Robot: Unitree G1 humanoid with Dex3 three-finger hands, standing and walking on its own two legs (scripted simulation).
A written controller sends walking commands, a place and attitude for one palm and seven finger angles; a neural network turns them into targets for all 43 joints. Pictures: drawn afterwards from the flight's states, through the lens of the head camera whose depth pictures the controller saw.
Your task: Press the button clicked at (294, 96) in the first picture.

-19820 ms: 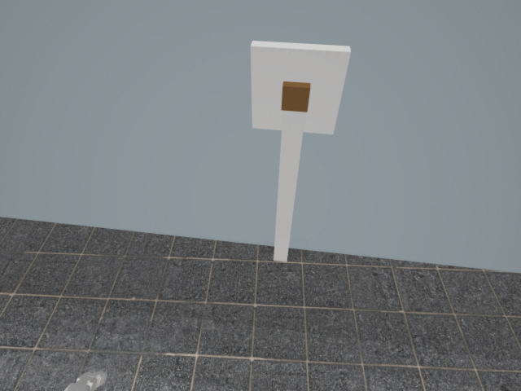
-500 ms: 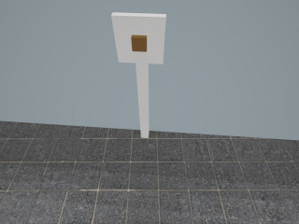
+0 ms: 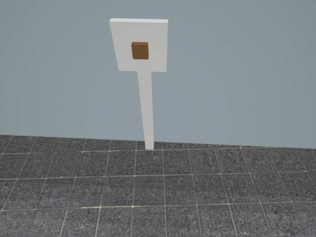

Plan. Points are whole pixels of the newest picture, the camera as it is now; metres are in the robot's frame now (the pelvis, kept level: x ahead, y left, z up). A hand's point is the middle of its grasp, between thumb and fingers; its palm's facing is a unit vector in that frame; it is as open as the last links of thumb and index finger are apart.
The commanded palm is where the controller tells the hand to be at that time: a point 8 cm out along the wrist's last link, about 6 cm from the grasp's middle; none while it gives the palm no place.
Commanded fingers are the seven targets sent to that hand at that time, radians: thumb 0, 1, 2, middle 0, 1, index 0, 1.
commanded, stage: stand and wait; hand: left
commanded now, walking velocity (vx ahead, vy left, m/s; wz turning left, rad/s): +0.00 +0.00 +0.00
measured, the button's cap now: (140, 50) +0.78 +0.11 +0.06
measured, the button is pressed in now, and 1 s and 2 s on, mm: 0 0 0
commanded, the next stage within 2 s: none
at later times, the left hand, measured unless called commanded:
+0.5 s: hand out of the picture +0.03 +0.19 -0.17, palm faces +0.02 -0.97 -0.25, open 7.4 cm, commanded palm none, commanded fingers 0.00 0.90 0.90 -0.20 -0.30 -0.20 -0.30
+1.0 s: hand out of the picture +0.08 +0.22 -0.16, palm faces -0.01 -0.95 -0.31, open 7.4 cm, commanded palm none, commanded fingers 0.00 0.90 0.90 -0.20 -0.30 -0.20 -0.30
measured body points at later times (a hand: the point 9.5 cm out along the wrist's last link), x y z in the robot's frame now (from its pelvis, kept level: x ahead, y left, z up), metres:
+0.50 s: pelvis +0.01 -0.01 +0.00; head +0.03 -0.02 +0.45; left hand +0.03 +0.24 -0.15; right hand +0.02 -0.25 -0.16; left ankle +0.00 +0.12 -0.75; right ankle +0.01 -0.08 -0.75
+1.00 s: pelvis +0.02 -0.01 +0.00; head +0.04 -0.02 +0.45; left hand +0.09 +0.27 -0.14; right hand +0.05 -0.27 -0.15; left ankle +0.00 +0.12 -0.75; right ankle +0.01 -0.08 -0.75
